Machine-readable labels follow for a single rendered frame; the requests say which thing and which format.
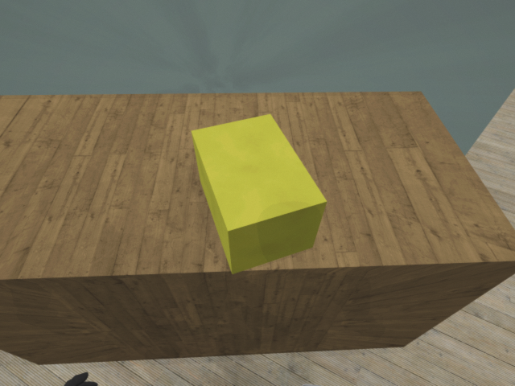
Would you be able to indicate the pedestal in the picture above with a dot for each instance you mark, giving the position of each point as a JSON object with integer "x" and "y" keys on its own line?
{"x": 109, "y": 252}

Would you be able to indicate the carton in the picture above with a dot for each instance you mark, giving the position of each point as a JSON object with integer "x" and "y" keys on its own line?
{"x": 263, "y": 201}

